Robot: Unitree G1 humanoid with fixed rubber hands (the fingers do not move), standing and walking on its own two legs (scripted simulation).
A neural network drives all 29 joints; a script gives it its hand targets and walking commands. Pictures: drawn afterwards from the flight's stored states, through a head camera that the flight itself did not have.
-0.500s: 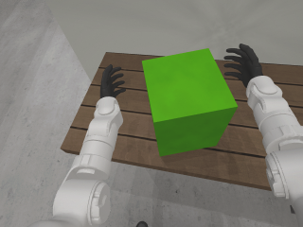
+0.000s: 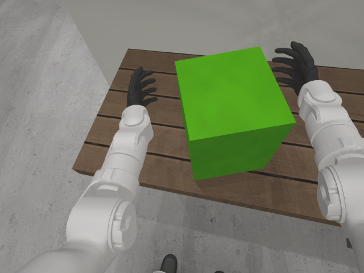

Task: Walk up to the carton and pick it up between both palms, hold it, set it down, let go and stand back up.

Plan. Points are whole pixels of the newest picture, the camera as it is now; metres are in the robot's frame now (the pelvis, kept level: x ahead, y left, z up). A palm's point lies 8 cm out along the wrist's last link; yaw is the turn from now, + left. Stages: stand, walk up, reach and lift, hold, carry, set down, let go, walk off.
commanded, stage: reach and lift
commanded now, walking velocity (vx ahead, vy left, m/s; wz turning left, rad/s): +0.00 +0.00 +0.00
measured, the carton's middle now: (223, 120) +0.50 +0.03 -0.05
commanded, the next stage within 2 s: none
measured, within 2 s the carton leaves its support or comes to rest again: neither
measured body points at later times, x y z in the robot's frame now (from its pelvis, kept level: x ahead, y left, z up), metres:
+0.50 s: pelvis +0.00 +0.00 -0.01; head +0.18 +0.00 +0.40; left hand +0.43 +0.20 -0.02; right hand +0.52 -0.11 -0.02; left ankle +0.02 +0.16 -0.73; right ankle +0.01 -0.08 -0.73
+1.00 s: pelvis +0.01 +0.01 -0.01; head +0.23 +0.01 +0.39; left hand +0.44 +0.19 -0.05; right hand +0.53 -0.09 -0.04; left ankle +0.02 +0.16 -0.73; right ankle +0.00 -0.08 -0.73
